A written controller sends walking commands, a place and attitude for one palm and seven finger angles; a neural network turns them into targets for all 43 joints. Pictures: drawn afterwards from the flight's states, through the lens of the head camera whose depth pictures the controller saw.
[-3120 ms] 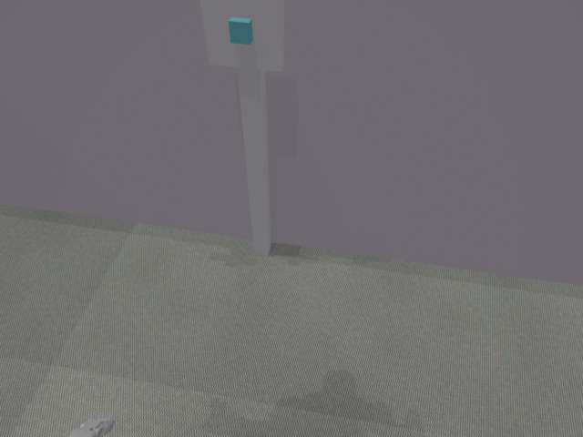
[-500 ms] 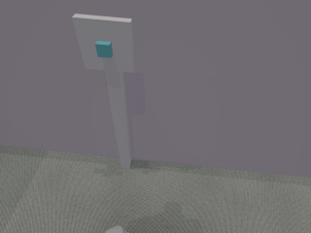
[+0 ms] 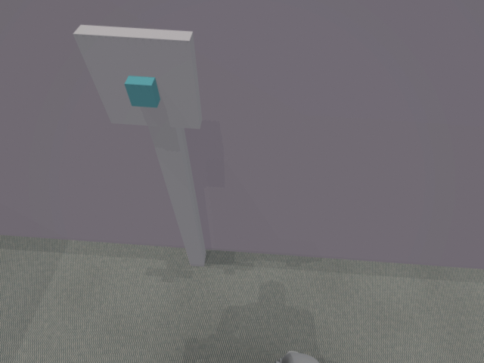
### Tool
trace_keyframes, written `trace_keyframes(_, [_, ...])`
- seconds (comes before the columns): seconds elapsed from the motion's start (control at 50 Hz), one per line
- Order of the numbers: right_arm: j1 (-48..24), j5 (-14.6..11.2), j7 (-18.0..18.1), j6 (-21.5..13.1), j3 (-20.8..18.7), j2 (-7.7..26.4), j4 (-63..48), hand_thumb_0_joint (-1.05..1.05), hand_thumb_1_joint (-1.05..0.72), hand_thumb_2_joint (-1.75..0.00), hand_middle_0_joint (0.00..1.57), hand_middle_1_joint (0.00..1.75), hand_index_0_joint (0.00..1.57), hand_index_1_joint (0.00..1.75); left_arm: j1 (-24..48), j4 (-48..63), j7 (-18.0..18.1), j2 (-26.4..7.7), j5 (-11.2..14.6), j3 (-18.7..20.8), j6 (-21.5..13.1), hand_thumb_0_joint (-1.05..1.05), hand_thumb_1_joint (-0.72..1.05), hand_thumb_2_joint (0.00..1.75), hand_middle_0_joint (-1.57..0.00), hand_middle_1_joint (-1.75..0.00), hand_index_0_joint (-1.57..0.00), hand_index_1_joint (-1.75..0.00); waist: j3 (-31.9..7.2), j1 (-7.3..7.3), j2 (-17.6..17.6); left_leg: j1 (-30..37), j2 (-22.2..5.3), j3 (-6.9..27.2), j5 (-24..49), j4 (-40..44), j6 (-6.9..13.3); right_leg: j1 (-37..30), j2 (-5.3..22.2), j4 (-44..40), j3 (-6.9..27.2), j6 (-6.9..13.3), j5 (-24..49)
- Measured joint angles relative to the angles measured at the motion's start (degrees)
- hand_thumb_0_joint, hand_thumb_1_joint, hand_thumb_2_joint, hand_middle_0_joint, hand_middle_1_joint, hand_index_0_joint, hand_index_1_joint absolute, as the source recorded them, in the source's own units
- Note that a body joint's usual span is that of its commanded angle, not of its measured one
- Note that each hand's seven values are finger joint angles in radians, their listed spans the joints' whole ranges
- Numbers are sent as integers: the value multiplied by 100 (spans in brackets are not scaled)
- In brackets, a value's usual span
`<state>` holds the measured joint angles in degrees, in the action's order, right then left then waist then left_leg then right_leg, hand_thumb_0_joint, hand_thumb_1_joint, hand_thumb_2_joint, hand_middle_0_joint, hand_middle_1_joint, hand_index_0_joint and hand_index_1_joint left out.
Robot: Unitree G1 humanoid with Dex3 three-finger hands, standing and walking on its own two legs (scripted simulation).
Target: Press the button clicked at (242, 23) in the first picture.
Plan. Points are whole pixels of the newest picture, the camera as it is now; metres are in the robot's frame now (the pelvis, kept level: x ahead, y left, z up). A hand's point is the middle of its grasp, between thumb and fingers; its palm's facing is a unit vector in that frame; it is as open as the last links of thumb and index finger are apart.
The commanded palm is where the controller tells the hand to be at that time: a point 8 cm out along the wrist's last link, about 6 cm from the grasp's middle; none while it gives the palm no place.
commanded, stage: come to a stop and stand still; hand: left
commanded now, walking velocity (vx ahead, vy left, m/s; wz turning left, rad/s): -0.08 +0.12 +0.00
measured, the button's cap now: (143, 90) +0.52 +0.20 +0.15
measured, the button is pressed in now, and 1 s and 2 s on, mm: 0 0 0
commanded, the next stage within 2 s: look again from close up in 0.76 s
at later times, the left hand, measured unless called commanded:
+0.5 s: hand out of the picture -0.02 +0.18 -0.17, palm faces +0.13 -0.96 -0.25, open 7.3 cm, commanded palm none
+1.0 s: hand out of the picture -0.05 +0.15 -0.18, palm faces +0.03 -0.98 -0.21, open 7.3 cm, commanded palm none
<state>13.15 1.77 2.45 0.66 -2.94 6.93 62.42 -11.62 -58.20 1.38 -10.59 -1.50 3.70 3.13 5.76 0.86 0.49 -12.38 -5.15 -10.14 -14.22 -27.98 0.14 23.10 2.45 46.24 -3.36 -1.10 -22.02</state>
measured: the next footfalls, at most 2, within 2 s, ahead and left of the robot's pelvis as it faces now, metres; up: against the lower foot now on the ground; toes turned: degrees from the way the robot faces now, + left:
right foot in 0.06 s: +0.07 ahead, -0.14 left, +0.00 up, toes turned -6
left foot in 0.54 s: -0.02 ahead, +0.11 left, +0.00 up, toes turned +5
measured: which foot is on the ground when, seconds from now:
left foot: down 0.00-0.06, up 0.08-0.52, down 0.54-1.00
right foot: up 0.00-0.04, down 0.06-0.54, up 0.56-0.86, down 0.88-1.00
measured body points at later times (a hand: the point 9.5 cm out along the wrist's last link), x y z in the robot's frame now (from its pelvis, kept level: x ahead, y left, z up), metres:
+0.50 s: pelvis -0.05 -0.01 +0.00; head -0.04 -0.02 +0.45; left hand -0.03 +0.24 -0.15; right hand +0.03 -0.26 -0.15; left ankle -0.08 +0.13 -0.72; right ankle +0.03 -0.13 -0.74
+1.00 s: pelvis -0.05 -0.01 -0.01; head -0.02 -0.02 +0.44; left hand -0.05 +0.21 -0.16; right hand -0.07 -0.22 -0.17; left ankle -0.06 +0.11 -0.73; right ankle -0.05 -0.11 -0.74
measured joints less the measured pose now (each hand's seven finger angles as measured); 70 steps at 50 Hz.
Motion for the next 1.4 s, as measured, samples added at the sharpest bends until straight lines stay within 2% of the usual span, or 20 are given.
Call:
trace_keyframes(0.04, [-1,-1,-35,40,-44,47,-8,0,-92,-89,21,30,21,30,61,66,-1,18,2,-2,-63,0,91,90,-19,-30,-19,-30,-1,11,-85,-80,-56,6,-103,-204,-92,-285,19,-637,-55,24,373])
trace_keyframes(0.06, [28,-14,-58,57,-62,65,-25,0,-92,-89,21,30,21,30,52,111,-3,5,-6,-14,-120,0,91,90,-19,-30,-19,-30,-41,4,-79,-157,-54,-3,-192,-379,-147,-479,73,-1090,-70,29,877])
trace_keyframes(0.08, [36,-35,-82,81,-79,92,-47,0,-92,-89,21,30,21,30,53,124,12,2,-28,-21,-191,0,91,90,-19,-30,-19,-30,-84,-7,-82,-295,-45,26,-415,-657,-184,-527,88,-1222,-74,137,829])
trace_keyframes(0.14, [-53,-68,-78,229,-142,277,-119,0,-91,-89,20,30,20,30,175,114,30,155,-35,-107,-254,0,91,90,-19,-30,-20,-30,-58,45,-333,-789,150,647,-1455,-1956,-198,-464,31,-1025,-203,282,536])
trace_keyframes(0.2, [-140,-55,-103,292,-169,401,-141,0,-92,-89,20,30,20,30,236,139,51,273,-23,-164,-267,0,91,90,-20,-30,-20,-30,-81,20,-382,-1135,354,894,-1348,-3127,-268,-541,49,-1233,-247,307,679])
trace_keyframes(0.28, [-176,-17,-170,345,-180,507,-205,0,-92,-89,20,30,20,30,247,201,95,310,-13,-150,-293,0,92,90,-20,-30,-20,-30,-170,-69,-328,-1253,430,980,-956,-3601,-382,-609,112,-1542,-307,332,915])
trace_keyframes(0.38, [-221,-5,-236,351,-159,588,-294,0,-92,-89,20,30,20,30,87,201,61,222,-51,-133,-282,0,91,90,-20,-30,-20,-30,-286,-212,-192,-948,336,965,-872,-2848,-392,-615,213,-1811,-324,287,1170])
trace_keyframes(0.5, [-170,-54,-245,160,-49,545,-378,0,-92,-90,20,30,20,30,-250,-24,-2,-3,-73,-73,-175,0,91,90,-20,-30,-20,-30,-471,-366,-6,-110,252,781,-808,-853,-208,-507,245,-1954,-280,156,1411])
trace_keyframes(0.54, [-58,-45,-217,26,5,530,-386,0,-91,-90,20,30,20,30,-389,-154,-12,-52,-27,-68,-114,0,91,90,-20,-30,-20,-30,-598,-325,-70,239,207,835,-603,14,-114,-366,154,-1787,-305,73,1291])
trace_keyframes(0.62, [222,13,-143,-24,144,209,-210,0,-91,-89,20,30,20,30,-547,-429,-61,-208,-26,-24,21,0,91,90,-20,-30,-20,-30,-697,-182,143,285,291,894,-185,198,-64,-145,12,-805,4,7,334])
trace_keyframes(0.68, [437,2,-99,-28,226,32,-34,0,-91,-89,20,30,20,30,-681,-495,-130,-216,-47,-24,-43,0,91,90,-19,-30,-20,-30,-742,-176,167,439,302,903,47,602,-47,-19,-101,46,88,-21,312])
trace_keyframes(0.72, [530,-9,-73,-54,244,-62,58,0,-91,-89,20,30,20,30,-755,-535,-156,-186,-44,-40,-80,0,91,90,-19,-30,-19,-30,-723,-167,198,509,335,853,135,780,-46,-49,-96,202,79,-49,308])
trace_keyframes(0.82, [659,9,-21,-105,210,-159,213,0,-91,-89,20,30,21,30,-718,-619,-163,11,-2,-123,-78,0,91,90,-19,-30,-19,-30,-570,-1,140,465,370,780,87,726,-80,-489,-66,-667,5,-48,10])
trace_keyframes(0.88, [726,-48,-27,-111,204,-140,309,0,-91,-89,21,30,21,30,-611,-606,-76,132,17,-194,-232,0,91,90,-19,-30,-19,-30,-498,-10,104,214,379,721,-180,227,-168,-922,-62,-1777,35,35,822])
trace_keyframes(0.9, [669,-71,-54,-86,205,-69,308,0,-91,-89,21,30,21,30,-523,-627,-1,231,6,-230,-307,0,91,90,-19,-30,-19,-30,-404,-27,-58,59,262,741,-334,-101,-189,-902,-174,-1767,15,127,825])
trace_keyframes(0.94, [590,-75,-83,-41,208,32,233,0,-91,-89,20,30,21,30,-437,-594,64,374,-13,-302,-421,0,91,90,-19,-30,-19,-30,-298,52,-269,-185,175,856,-722,-574,-123,-886,-303,-1680,-78,269,675])
trace_keyframes(1.0, [557,-79,-79,-52,217,58,127,0,-91,-89,20,30,20,30,-432,-567,148,367,-23,-309,-439,1,94,90,-20,-30,-20,-30,-324,88,-259,-252,230,835,-710,-711,-62,-985,-341,-1650,-156,351,561])
trace_keyframes(1.04, [540,-68,-61,-94,225,72,80,0,-91,-89,20,30,20,30,-432,-547,139,336,3,-317,-414,2,94,90,-20,-30,-20,-30,-374,77,-253,-135,258,832,-280,-459,-47,-1048,-362,-1566,-208,351,487])
trace_keyframes(1.22, [393,-49,-25,-131,302,155,55,1,-94,-89,20,30,20,30,-551,-481,85,207,41,-362,-407,1,94,90,-20,-30,-20,-30,-704,-60,-73,128,338,814,-261,-193,-66,-1263,-293,-1736,-193,329,543])
trace_keyframes(1.4, [404,-62,-54,-131,361,166,65,1,-93,-89,20,30,20,30,-719,-472,43,228,51,-407,-395,0,92,90,-20,-30,-20,-30,-695,-96,-23,186,368,832,-42,53,-57,-1324,-276,-1961,-215,329,739])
